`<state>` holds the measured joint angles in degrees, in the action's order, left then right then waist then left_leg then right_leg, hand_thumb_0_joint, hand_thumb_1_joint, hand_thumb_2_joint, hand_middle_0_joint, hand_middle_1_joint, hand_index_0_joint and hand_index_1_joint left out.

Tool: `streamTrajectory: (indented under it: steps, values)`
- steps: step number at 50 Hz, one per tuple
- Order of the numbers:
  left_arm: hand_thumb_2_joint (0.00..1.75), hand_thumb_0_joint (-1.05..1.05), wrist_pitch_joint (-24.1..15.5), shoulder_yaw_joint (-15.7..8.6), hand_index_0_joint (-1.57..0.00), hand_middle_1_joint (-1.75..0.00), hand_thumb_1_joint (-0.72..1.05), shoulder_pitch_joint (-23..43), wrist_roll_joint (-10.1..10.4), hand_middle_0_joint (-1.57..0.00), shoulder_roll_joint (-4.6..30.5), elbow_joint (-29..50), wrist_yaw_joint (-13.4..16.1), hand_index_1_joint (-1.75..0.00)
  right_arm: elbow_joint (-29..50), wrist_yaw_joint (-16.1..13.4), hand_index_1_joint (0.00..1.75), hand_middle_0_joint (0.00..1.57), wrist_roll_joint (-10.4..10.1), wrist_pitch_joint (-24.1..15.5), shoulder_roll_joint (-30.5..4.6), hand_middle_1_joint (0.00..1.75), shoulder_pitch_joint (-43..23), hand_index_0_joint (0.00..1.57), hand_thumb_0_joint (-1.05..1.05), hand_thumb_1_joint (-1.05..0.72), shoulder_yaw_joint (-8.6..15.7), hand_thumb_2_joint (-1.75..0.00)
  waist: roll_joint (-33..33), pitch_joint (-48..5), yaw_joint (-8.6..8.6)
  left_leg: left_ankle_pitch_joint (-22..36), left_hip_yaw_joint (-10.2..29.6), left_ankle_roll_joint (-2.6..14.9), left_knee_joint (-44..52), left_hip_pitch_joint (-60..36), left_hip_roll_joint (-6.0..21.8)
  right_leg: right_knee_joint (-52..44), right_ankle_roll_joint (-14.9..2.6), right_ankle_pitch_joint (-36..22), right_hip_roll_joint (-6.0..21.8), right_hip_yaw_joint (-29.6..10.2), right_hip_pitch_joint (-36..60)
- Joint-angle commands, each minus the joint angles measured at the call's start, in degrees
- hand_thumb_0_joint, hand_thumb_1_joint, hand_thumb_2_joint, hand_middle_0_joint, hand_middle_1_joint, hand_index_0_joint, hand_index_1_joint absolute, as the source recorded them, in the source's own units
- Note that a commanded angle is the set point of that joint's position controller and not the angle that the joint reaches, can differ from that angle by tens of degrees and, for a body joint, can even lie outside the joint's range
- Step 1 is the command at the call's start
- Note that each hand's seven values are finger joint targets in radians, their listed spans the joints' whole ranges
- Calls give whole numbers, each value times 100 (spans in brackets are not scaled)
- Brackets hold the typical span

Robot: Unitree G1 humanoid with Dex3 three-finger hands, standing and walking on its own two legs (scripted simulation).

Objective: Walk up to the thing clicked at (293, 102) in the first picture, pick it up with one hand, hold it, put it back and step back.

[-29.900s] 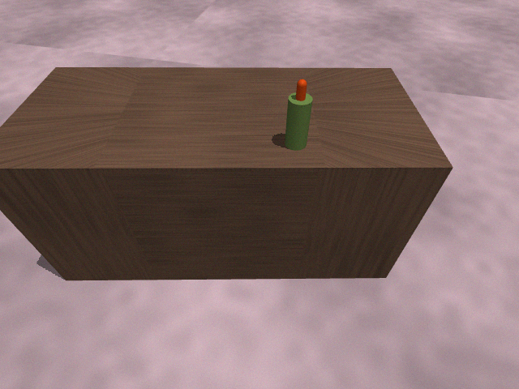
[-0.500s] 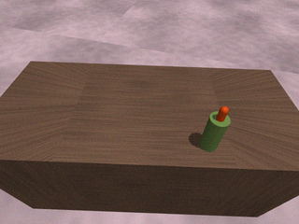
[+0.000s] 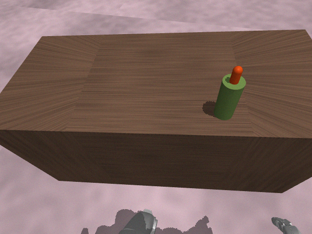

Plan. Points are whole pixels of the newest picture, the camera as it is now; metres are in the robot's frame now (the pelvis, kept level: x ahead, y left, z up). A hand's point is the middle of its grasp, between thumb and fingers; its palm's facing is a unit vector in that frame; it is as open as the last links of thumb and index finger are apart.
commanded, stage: step back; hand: right
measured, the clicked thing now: (229, 93) +0.53 -0.19 +0.00
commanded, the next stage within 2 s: none
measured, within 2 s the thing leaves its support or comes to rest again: neither
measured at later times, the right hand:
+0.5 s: hand out of the picture +0.03 -0.21 -0.11, palm faces -0.10 +0.91 -0.41, open 7.4 cm
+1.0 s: hand out of the picture -0.19 -0.24 -0.15, palm faces -0.01 +0.94 -0.35, open 7.4 cm
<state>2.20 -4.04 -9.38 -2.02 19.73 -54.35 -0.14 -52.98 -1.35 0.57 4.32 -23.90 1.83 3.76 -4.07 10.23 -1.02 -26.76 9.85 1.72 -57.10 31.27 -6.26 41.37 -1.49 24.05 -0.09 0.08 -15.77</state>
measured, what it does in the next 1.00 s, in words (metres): walks backwards: left foot, then right foot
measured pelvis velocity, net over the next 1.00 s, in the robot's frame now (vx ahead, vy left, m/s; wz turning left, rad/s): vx -0.25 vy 0.03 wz -0.02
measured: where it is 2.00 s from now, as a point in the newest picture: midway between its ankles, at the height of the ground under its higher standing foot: outside the picture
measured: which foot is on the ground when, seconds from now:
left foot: up 0.00-0.26, down 0.28-0.78, up 0.80-1.00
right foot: down 0.00-0.32, up 0.34-0.72, down 0.74-1.00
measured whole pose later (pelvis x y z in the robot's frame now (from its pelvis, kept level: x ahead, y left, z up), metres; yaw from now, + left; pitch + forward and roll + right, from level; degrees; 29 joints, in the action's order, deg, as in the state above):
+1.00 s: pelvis -0.25 +0.03 +0.02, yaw -1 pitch -1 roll +2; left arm 1.6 -4.6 -10.9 -2.7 19.8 -46.6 1.0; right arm -51.7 -1.1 0.6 4.0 -23.8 12.4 3.3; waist -3.2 8.0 0.2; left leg -26.9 9.2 -1.6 -62.3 24.1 -6.4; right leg 33.7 -0.9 14.9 1.7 -0.4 -17.9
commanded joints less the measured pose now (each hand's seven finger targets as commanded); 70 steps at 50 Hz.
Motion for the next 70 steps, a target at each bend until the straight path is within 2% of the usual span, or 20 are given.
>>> streamTrajectory:
  steps: [1,7,12,14,15,16,17,21,30,36,38,39,40,43,52,56,58,60,64,70]
  values:
    - [90,0,-246,-405,-20,-30,90,954,-66,-20,1649,905,181,-30,194,1,30,20,-79,-137,-1084,30,660,20,0,-90,279,-90,1425,-808,343,70,110,-171,-1303,-195,-15,-1706,-1024,-3277,1392,-1314,-1]
    - [90,0,-212,-417,-20,-30,90,-378,57,-20,1503,849,349,-30,586,-44,30,20,35,-246,-882,30,39,20,0,-90,84,-90,1212,-1240,-378,-250,-245,-222,71,477,248,-936,-1064,-4947,1658,-1279,2212]
    - [90,0,-155,-418,-20,-30,90,-78,144,-20,1692,1080,322,-30,440,22,30,20,57,-303,-830,30,679,20,0,-90,154,-90,1475,-1651,-56,273,-788,-53,2173,-922,501,-408,-908,-5121,1555,-979,1810]
    - [90,0,-112,-342,-20,-30,90,235,194,-20,1655,1225,273,-30,295,48,30,20,75,-319,-963,30,1051,20,0,-90,271,-90,929,-1763,229,2618,-798,62,3115,-2057,642,88,-483,-3958,1148,-611,873]
    - [90,0,-95,-281,-20,-30,90,211,240,-20,1383,1317,261,-30,425,49,30,20,155,-313,-1290,30,985,20,0,-90,384,-90,34,-1811,267,3971,441,483,3055,-2491,1520,896,-146,-2488,415,-417,-26]
    - [90,0,-75,-263,-20,-30,90,389,262,-20,1173,1344,306,-30,508,98,30,20,138,-298,-1568,30,768,20,0,-90,387,-90,-987,-1600,307,4497,1434,1148,3418,-2696,2332,1589,-17,956,-596,-186,-1065]
    - [90,0,-34,-345,-20,-30,90,525,182,-20,1336,1221,377,-30,484,112,30,20,125,-275,-1825,30,875,20,0,-90,443,-90,-1120,-1569,556,3979,2023,1661,3617,-1992,2798,2548,21,1830,-592,-824,-812]
    - [90,0,7,-361,-20,-30,90,-315,243,-20,1330,844,291,-30,786,37,30,20,162,-248,-1086,30,-153,20,0,-90,245,-90,-372,-863,-103,2793,298,957,3619,-1697,1878,3397,-20,433,-604,-1091,-1346]
    - [90,0,-138,-320,-20,-30,90,-335,146,-20,1226,907,199,-30,824,74,30,20,102,-264,-1039,30,438,20,0,-90,289,-90,-546,-1229,364,2649,168,1338,3430,-2877,2028,1187,426,395,-254,-531,-970]
    - [90,0,-212,-374,-20,-30,90,-1340,44,-20,1259,437,115,-30,927,94,30,20,17,-123,-1130,30,106,20,0,-90,320,-90,-439,-1653,-36,1637,-115,683,2912,-1786,1762,-1691,12,-849,-44,3,832]
    - [90,0,-254,-546,-20,-30,90,-954,-92,-20,1876,703,109,-30,1023,125,30,20,-59,-144,-679,30,183,20,0,-90,169,-90,1580,-1082,0,103,-756,-46,1485,-39,596,-2303,-659,-346,1444,-2521,775]
    - [90,0,-211,-637,-20,-30,90,-470,-90,-20,2376,956,113,-30,1058,56,30,20,-33,-108,-787,30,-65,20,0,-90,249,-90,1995,-672,-310,-742,-347,-243,-33,-244,63,-2716,-1540,-424,2414,-3253,-688]
    - [90,0,-248,-617,-20,-30,90,-30,-93,-20,2315,1145,173,-30,977,18,30,20,-16,-93,-1018,30,55,20,0,-90,342,-90,1932,-295,-144,-612,201,-256,-918,-499,359,-2828,-1695,-650,2615,-3462,-1364]
    - [90,0,-253,-461,-20,-30,90,626,-28,-20,1514,1249,201,-30,588,38,30,20,-84,-147,-810,30,810,20,0,-90,249,-90,1179,-610,450,193,162,-167,-1129,-466,-246,-1968,-679,-2734,1116,-915,-475]
    - [90,0,-113,-469,-20,-30,90,-264,-16,-20,1498,1291,302,-30,708,-48,30,20,42,-299,-737,30,892,20,0,-90,143,-90,1699,-1403,-242,-448,-533,-318,1180,-413,457,-1118,-1047,-3910,1635,-1235,1731]
    - [90,0,15,-363,-20,-30,90,451,114,-20,1558,1462,229,-30,312,-13,30,20,86,-336,-854,30,1733,20,0,-90,262,-90,1296,-1625,260,1571,-1067,-72,3380,-1870,471,-375,-572,-3120,1279,-806,787]
    - [90,0,45,-248,-20,-30,90,421,182,-20,1110,1553,215,-30,475,5,30,20,199,-342,-1589,30,1393,20,0,-90,438,-90,-753,-1351,146,3284,1397,691,3651,-2324,2187,1170,-17,-226,-160,-117,-1010]
    - [90,0,60,-400,-20,-30,90,783,102,-20,1431,1433,318,-30,669,26,30,20,202,-357,-1898,30,907,20,0,-90,437,-90,-824,-875,417,3207,2180,1687,3899,-833,2975,2724,54,1537,-441,-988,-801]
    - [90,0,70,-373,-20,-30,90,8,199,-20,1322,1072,220,-30,803,-32,30,20,196,-393,-1143,30,206,20,0,-90,217,-90,-367,-730,-159,3520,280,925,3381,-1716,1869,3380,37,356,-634,-1105,-1457]
    - [90,0,-103,-260,-20,-30,90,47,85,-20,1159,1102,181,-30,800,-49,30,20,119,-325,-1091,30,736,20,0,-90,254,-90,-536,-1407,266,4284,194,1370,2775,-3264,2115,1052,416,627,-167,-517,-1211]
